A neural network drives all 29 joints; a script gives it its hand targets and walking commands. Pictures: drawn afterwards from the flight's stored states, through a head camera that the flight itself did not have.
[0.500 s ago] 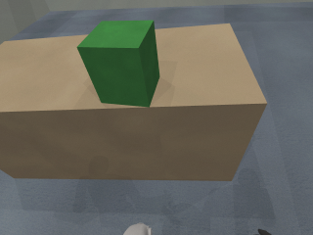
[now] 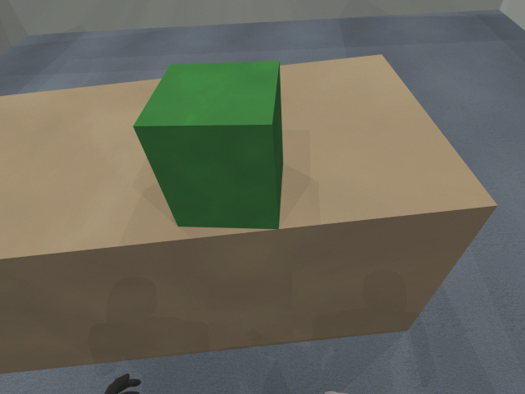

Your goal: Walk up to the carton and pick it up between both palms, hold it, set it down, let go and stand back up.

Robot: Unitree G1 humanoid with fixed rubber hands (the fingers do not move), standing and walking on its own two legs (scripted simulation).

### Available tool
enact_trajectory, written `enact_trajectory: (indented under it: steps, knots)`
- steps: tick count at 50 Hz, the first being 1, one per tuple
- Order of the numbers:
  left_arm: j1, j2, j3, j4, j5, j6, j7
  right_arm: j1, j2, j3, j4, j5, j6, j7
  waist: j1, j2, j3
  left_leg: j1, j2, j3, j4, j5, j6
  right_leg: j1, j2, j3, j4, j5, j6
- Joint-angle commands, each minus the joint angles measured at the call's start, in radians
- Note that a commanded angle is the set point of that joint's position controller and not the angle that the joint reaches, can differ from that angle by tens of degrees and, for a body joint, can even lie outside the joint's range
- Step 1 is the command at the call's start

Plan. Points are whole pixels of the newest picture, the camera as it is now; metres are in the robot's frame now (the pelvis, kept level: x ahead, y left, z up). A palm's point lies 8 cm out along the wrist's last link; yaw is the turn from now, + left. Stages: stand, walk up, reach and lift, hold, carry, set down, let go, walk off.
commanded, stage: walk up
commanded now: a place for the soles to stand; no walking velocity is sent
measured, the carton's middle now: (225, 148) +0.56 +0.06 +0.08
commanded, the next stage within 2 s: none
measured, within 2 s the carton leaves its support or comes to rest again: neither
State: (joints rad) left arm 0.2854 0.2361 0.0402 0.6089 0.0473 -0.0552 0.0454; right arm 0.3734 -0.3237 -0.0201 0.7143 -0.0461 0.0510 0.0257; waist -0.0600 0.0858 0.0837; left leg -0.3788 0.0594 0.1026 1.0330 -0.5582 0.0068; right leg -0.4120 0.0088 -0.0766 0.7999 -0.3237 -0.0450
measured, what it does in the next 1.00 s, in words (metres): walks ahead: left foot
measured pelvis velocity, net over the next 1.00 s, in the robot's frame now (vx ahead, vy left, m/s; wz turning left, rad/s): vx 0.07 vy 0.07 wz -0.07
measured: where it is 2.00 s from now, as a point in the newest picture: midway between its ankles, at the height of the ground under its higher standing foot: outside the picture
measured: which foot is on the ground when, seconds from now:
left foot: up 0.00-0.18, down 0.20-1.00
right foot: down 0.00-1.00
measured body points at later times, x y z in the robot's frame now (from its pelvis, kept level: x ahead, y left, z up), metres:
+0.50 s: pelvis +0.08 +0.09 +0.01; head +0.09 +0.10 +0.46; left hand +0.19 +0.36 -0.10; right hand +0.21 -0.17 -0.07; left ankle +0.12 +0.21 -0.70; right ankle +0.07 -0.04 -0.70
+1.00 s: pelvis +0.07 +0.07 +0.03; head +0.08 +0.07 +0.48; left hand +0.23 +0.33 -0.07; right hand +0.16 -0.21 -0.08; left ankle +0.12 +0.21 -0.70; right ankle +0.07 -0.04 -0.70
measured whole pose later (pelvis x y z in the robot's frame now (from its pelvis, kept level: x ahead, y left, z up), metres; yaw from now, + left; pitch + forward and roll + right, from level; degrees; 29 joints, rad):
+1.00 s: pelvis +0.07 +0.07 +0.03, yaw -4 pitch -2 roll +0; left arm 0.22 0.29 0.02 0.69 0.00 0.03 -0.05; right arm 0.32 -0.30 -0.02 0.63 -0.01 0.01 -0.02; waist -0.01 0.01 0.04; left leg -0.28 0.09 0.12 0.60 -0.27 -0.02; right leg -0.25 0.01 0.02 0.62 -0.33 -0.01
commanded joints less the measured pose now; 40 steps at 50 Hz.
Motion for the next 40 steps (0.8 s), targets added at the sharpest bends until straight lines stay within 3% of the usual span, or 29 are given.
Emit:
enact_trajectory:
  steps: [1,2,3,4,6,8,9,10,11,12,13,14,15,17,19,20,21,22,23,24,26,27,32,36,37,40]
  knots:
    - [0.131,0.233,0.077,-0.035,0.009,0.004,0.038,-0.11,-0.124,-0.042,-0.14,-0.008,0.011,-0.003,0.119,-0.191,0.023,-0.439,0.072,-0.152,0.244,0.018,-0.049,0.304,-0.449,0.68,-0.485,-0.13,-0.298]
    - [0.061,0.214,0.064,-0.042,0.009,0.0,0.036,-0.068,-0.111,-0.04,-0.126,-0.005,0.01,-0.005,0.085,-0.229,0.029,-0.378,0.082,-0.175,0.187,0.043,-0.055,0.245,-0.408,0.563,-0.454,0.021,-0.274]
    - [0.044,0.195,0.056,-0.043,0.008,-0.005,0.031,-0.05,-0.107,-0.043,-0.117,-0.003,0.007,-0.001,0.079,-0.209,0.026,-0.317,0.08,-0.178,0.158,0.057,-0.06,0.2,-0.38,0.487,-0.435,0.119,-0.259]
    - [0.01,0.199,0.054,-0.048,0.005,-0.008,0.023,-0.017,-0.083,-0.041,-0.116,0.008,0.0,0.002,0.06,-0.252,-0.007,-0.249,0.079,-0.166,0.074,0.06,-0.054,0.171,-0.346,0.405,-0.411,0.177,-0.239]
    - [-0.074,0.206,0.045,-0.061,-0.004,0.0,0.007,0.037,-0.035,-0.03,-0.111,0.035,-0.023,0.008,0.033,-0.314,-0.061,-0.026,0.067,-0.118,-0.192,0.129,-0.036,0.078,-0.238,0.193,-0.303,0.346,-0.16]
    - [-0.093,0.211,0.036,-0.068,-0.015,0.019,-0.013,0.101,-0.047,-0.041,-0.086,0.036,-0.046,0.008,0.002,-0.265,-0.127,0.212,-0.013,0.001,-0.39,0.408,-0.016,-0.011,-0.178,0.11,-0.135,0.358,-0.103]
    - [-0.069,0.184,0.023,-0.063,-0.027,0.031,-0.023,0.106,-0.089,-0.06,-0.089,0.034,-0.06,0.002,-0.002,-0.171,-0.135,0.315,-0.033,-0.018,-0.451,0.505,-0.001,-0.087,-0.158,0.094,-0.053,0.269,-0.061]
    - [-0.017,0.13,0.002,-0.065,-0.041,0.04,-0.033,0.098,-0.138,-0.07,-0.094,0.025,-0.071,-0.007,0.0,-0.045,-0.16,0.333,0.055,-0.162,-0.495,0.491,0.027,-0.113,-0.098,0.038,0.064,0.106,-0.008]
    - [0.042,0.102,-0.014,-0.081,-0.06,0.053,-0.033,-0.014,-0.244,-0.088,-0.159,0.027,-0.069,-0.018,0.044,0.12,-0.149,0.164,0.319,-0.553,-0.66,0.388,0.144,-0.1,-0.036,0.049,0.146,-0.223,0.057]
    - [0.036,0.166,0.008,-0.059,-0.047,0.081,-0.02,-0.045,-0.261,-0.095,-0.16,0.041,-0.058,-0.031,0.034,0.083,-0.105,0.031,0.387,-0.648,-0.736,0.169,0.247,-0.046,-0.058,0.109,0.213,-0.359,0.059]
    - [0.017,0.181,0.013,-0.042,-0.044,0.091,-0.02,-0.099,-0.217,-0.084,-0.171,0.046,-0.055,-0.036,0.044,0.066,-0.048,0.023,0.362,-0.6,-0.733,0.129,0.258,-0.07,-0.071,0.122,0.231,-0.311,0.062]
    - [0.008,0.183,0.011,-0.031,-0.046,0.088,-0.02,-0.102,-0.187,-0.072,-0.168,0.041,-0.055,-0.042,0.039,0.037,-0.027,0.065,0.328,-0.548,-0.7,0.241,0.243,-0.105,-0.071,0.127,0.199,-0.269,0.063]
    - [0.024,0.173,0.011,-0.022,-0.043,0.082,-0.019,-0.099,-0.18,-0.067,-0.173,0.028,-0.055,-0.046,0.041,0.055,-0.057,0.106,0.307,-0.495,-0.655,0.337,0.228,-0.099,-0.083,0.131,0.165,-0.245,0.061]
    - [0.058,0.181,0.027,0.002,-0.019,0.078,-0.024,-0.08,-0.168,-0.063,-0.169,0.021,-0.055,-0.044,0.047,0.101,-0.08,0.068,0.316,-0.466,-0.658,0.286,0.211,-0.028,-0.084,0.116,0.126,-0.225,0.054]
    - [0.063,0.18,0.025,0.002,-0.029,0.064,-0.035,-0.164,-0.162,-0.052,-0.183,0.035,-0.053,-0.037,0.09,0.114,-0.075,0.008,0.258,-0.331,-0.586,0.431,0.166,0.098,-0.091,0.114,-0.092,-0.055,0.034]
    - [0.071,0.195,0.028,0.007,-0.027,0.055,-0.043,-0.186,-0.154,-0.044,-0.189,0.036,-0.055,-0.034,0.111,0.103,-0.076,-0.013,0.22,-0.261,-0.524,0.523,0.125,0.164,-0.098,0.131,-0.219,0.128,0.015]
    - [0.039,0.229,0.034,0.001,-0.027,0.047,-0.05,-0.16,-0.117,-0.031,-0.202,0.045,-0.057,-0.029,0.083,0.003,-0.099,-0.023,0.153,-0.177,-0.477,0.485,0.076,0.18,-0.128,0.224,-0.278,0.193,-0.009]
    - [-0.034,0.254,0.04,-0.01,-0.038,0.047,-0.056,-0.136,-0.1,-0.027,-0.205,0.057,-0.058,-0.028,0.041,-0.029,-0.095,0.039,0.091,-0.125,-0.476,0.419,0.043,0.103,-0.148,0.299,-0.278,0.183,-0.038]
    - [-0.064,0.243,0.039,-0.002,-0.047,0.053,-0.066,-0.111,-0.106,-0.032,-0.189,0.052,-0.062,-0.037,0.035,-0.022,-0.107,0.12,0.102,-0.154,-0.509,0.415,0.051,0.062,-0.117,0.24,-0.218,0.19,-0.038]
    - [-0.054,0.211,0.027,-0.003,-0.036,0.057,-0.069,-0.101,-0.138,-0.041,-0.178,0.049,-0.067,-0.043,0.047,-0.015,-0.124,0.131,0.161,-0.219,-0.55,0.493,0.079,0.097,-0.079,0.169,-0.146,0.228,-0.005]
    - [-0.014,0.186,0.02,-0.002,-0.026,0.067,-0.066,-0.099,-0.179,-0.053,-0.175,0.041,-0.071,-0.046,0.06,-0.015,-0.147,0.154,0.229,-0.236,-0.555,0.632,0.13,0.122,-0.063,0.121,-0.119,0.173,0.017]
    - [-0.007,0.179,0.016,0.005,-0.026,0.07,-0.066,-0.099,-0.179,-0.051,-0.181,0.038,-0.07,-0.046,0.064,0.001,-0.152,0.173,0.231,-0.229,-0.545,0.673,0.139,0.126,-0.07,0.121,-0.138,0.175,0.015]
    - [-0.025,0.195,0.02,0.003,-0.045,0.069,-0.081,-0.134,-0.147,-0.042,-0.194,0.046,-0.053,-0.047,0.069,-0.041,-0.14,0.107,0.141,-0.125,-0.555,0.406,0.077,0.174,-0.082,0.176,-0.24,0.211,-0.009]
    - [-0.065,0.212,0.024,-0.006,-0.043,0.07,-0.084,-0.112,-0.134,-0.039,-0.189,0.045,-0.056,-0.043,0.06,-0.08,-0.088,0.102,0.119,-0.101,-0.546,0.383,0.06,0.138,-0.091,0.207,-0.27,0.219,-0.023]
    - [-0.059,0.204,0.022,-0.004,-0.045,0.069,-0.086,-0.111,-0.154,-0.044,-0.185,0.042,-0.057,-0.043,0.067,-0.056,-0.084,0.105,0.12,-0.095,-0.548,0.371,0.059,0.135,-0.096,0.209,-0.281,0.21,-0.024]
    - [-0.072,0.222,0.022,-0.005,-0.05,0.066,-0.088,-0.1,-0.134,-0.041,-0.182,0.043,-0.059,-0.042,0.065,-0.125,-0.102,0.146,0.102,-0.083,-0.528,0.364,0.056,0.112,-0.098,0.227,-0.309,0.19,-0.033]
